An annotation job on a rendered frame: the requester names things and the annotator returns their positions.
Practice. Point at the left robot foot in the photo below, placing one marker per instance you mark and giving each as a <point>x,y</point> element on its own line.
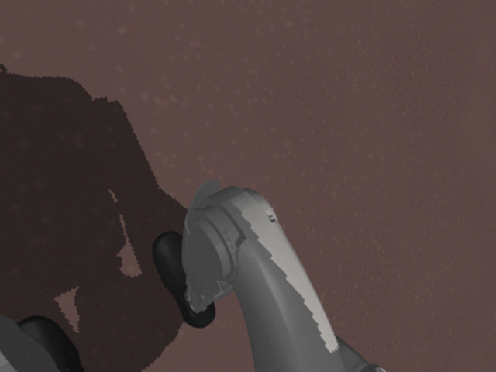
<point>50,336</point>

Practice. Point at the right robot foot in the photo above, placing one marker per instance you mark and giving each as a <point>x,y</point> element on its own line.
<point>167,258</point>

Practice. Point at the right robot hand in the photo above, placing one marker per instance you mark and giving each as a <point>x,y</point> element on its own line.
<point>353,360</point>

